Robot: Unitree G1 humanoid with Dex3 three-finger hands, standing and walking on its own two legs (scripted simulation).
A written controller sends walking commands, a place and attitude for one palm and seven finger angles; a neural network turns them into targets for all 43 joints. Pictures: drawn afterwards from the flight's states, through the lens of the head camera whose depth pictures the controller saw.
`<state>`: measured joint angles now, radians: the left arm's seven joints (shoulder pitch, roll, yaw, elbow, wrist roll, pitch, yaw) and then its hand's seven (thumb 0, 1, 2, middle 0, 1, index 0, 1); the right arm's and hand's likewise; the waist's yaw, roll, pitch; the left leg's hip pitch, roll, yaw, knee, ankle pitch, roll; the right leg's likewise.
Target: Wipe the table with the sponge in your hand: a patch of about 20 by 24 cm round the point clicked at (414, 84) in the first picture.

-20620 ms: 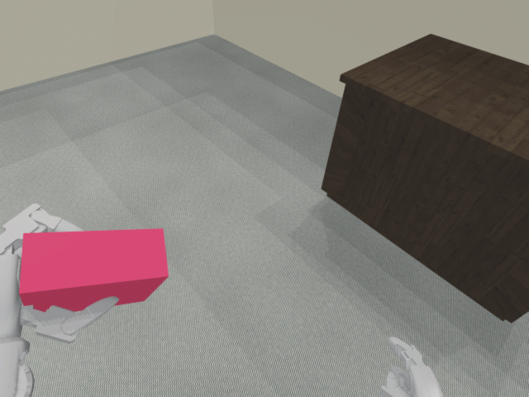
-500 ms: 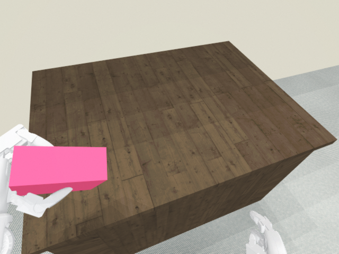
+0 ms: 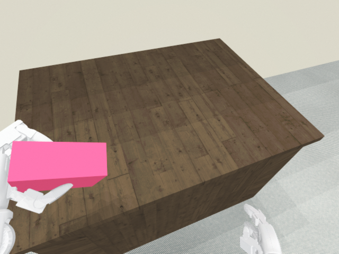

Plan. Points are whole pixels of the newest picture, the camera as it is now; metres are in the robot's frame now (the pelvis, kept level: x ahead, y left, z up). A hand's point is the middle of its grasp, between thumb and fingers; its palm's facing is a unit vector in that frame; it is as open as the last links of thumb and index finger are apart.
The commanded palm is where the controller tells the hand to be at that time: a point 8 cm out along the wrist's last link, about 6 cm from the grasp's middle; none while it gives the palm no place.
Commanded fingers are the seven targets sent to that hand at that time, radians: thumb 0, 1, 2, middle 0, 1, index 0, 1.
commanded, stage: shuffle to correct the standing spot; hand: left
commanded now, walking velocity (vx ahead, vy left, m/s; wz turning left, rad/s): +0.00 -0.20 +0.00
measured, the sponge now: (74, 167) +0.24 +0.20 +0.13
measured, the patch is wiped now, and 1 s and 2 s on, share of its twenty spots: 0.00 0.00 0.00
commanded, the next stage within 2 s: come to a stop and stand still in 1.96 s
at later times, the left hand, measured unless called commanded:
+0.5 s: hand (76, 167) +0.23 +0.19 +0.15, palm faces +0.31 -0.86 -0.41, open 10.0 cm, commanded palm +0.17 +0.23 +0.17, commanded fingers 0.00 0.10 1.30 -1.20 -1.60 -1.20 -1.60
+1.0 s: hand (77, 168) +0.22 +0.18 +0.16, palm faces +0.30 -0.85 -0.43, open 10.0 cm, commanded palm +0.17 +0.23 +0.17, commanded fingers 0.00 0.10 1.30 -1.20 -1.60 -1.20 -1.60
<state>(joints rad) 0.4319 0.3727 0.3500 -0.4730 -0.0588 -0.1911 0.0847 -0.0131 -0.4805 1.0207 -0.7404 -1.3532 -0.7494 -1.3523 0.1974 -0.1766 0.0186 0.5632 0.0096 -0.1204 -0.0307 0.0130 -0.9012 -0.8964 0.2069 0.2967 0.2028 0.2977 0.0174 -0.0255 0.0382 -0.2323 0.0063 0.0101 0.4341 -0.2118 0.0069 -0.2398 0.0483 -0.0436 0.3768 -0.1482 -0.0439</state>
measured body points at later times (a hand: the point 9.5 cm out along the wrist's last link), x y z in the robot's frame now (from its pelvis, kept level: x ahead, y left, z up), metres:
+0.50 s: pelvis +0.01 -0.05 -0.01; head +0.03 -0.04 +0.44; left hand +0.20 +0.23 +0.18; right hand +0.17 -0.30 -0.09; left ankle +0.01 +0.11 -0.74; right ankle +0.03 -0.09 -0.74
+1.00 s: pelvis +0.01 -0.05 -0.01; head +0.04 -0.05 +0.44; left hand +0.20 +0.23 +0.18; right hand +0.18 -0.29 -0.09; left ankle +0.01 +0.11 -0.74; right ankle +0.03 -0.09 -0.74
